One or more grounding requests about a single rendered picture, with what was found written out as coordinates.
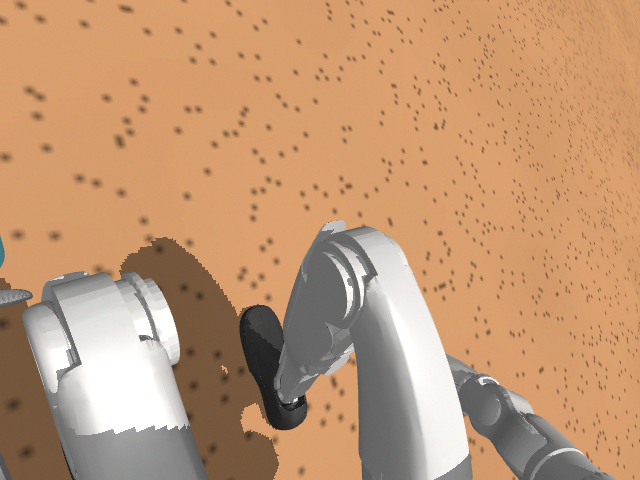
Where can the right robot foot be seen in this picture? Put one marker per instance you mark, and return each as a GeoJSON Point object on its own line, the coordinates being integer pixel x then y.
{"type": "Point", "coordinates": [262, 342]}

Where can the right robot hand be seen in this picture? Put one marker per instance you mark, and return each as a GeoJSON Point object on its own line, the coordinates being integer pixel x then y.
{"type": "Point", "coordinates": [460, 371]}

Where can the right robot arm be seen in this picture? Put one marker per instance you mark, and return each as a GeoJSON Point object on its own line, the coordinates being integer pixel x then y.
{"type": "Point", "coordinates": [531, 447]}

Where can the left robot hand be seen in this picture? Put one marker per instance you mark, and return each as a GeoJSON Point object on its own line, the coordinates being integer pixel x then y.
{"type": "Point", "coordinates": [10, 297]}

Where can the bottle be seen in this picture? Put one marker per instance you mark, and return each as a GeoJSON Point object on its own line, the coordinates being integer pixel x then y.
{"type": "Point", "coordinates": [2, 253]}

